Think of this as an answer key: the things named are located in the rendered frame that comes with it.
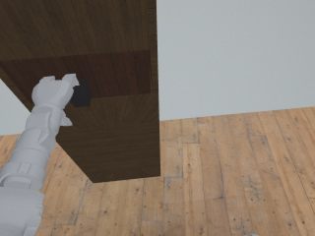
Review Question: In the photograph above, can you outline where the robot left upper arm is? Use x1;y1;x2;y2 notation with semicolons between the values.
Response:
0;187;45;236

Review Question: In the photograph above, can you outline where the robot left forearm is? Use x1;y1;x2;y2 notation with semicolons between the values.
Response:
0;103;63;191

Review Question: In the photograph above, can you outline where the left robot hand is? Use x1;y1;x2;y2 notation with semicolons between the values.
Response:
31;74;80;127

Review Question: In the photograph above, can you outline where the cabinet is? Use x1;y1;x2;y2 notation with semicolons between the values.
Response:
0;0;160;183

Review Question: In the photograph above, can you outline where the handle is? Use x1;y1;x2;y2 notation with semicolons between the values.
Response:
70;78;92;107

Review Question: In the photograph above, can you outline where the drawer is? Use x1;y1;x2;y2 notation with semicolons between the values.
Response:
0;49;152;104

